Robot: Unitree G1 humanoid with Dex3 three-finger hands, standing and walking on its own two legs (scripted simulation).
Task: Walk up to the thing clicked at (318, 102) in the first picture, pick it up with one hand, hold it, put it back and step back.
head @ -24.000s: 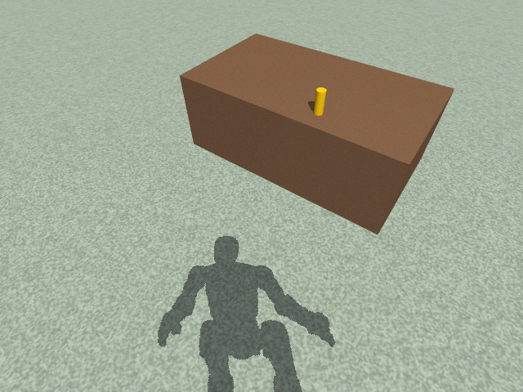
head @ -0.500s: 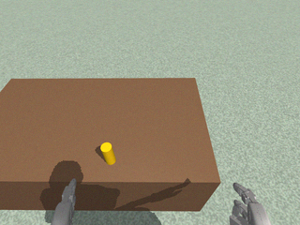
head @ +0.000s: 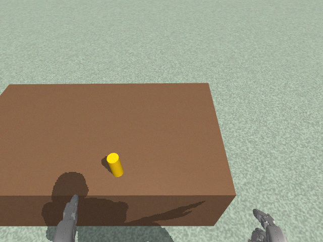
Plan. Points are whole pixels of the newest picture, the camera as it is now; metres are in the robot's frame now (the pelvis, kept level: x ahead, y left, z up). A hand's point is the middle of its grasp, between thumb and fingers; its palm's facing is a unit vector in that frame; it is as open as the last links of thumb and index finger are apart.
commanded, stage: home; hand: left
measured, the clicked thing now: (115, 165) +0.45 +0.20 -0.21
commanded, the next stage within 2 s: stand in 0.32 s
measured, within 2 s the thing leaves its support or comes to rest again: neither
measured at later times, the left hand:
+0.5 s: hand out of the picture +0.13 +0.20 -0.08, palm faces -0.05 -0.93 -0.38, open 17.2 cm
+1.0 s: hand out of the picture +0.05 +0.25 -0.11, palm faces -0.02 -0.94 -0.35, open 7.8 cm
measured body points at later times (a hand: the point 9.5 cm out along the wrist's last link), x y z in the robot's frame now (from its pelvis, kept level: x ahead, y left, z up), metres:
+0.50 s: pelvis -0.01 -0.01 +0.01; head +0.00 -0.01 +0.46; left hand +0.13 +0.25 -0.06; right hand +0.14 -0.26 -0.09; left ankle +0.03 +0.14 -0.68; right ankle -0.01 -0.13 -0.68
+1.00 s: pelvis +0.00 +0.00 +0.05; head +0.00 +0.00 +0.50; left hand +0.05 +0.30 -0.08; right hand +0.06 -0.28 -0.09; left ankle +0.03 +0.14 -0.68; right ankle -0.01 -0.13 -0.68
